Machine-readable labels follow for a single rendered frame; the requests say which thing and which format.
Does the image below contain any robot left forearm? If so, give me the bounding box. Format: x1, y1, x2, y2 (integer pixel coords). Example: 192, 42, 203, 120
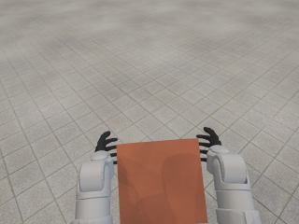
71, 150, 115, 224

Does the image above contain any robot right forearm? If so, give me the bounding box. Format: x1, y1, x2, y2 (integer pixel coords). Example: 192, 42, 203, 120
206, 145, 262, 224

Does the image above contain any carton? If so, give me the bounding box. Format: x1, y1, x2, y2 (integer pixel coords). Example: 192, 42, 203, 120
116, 138, 208, 224

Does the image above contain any right robot hand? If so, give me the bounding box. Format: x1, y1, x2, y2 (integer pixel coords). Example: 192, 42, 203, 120
196, 127, 221, 162

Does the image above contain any left robot hand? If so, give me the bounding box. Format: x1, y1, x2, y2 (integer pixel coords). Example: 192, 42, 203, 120
94, 131, 118, 164

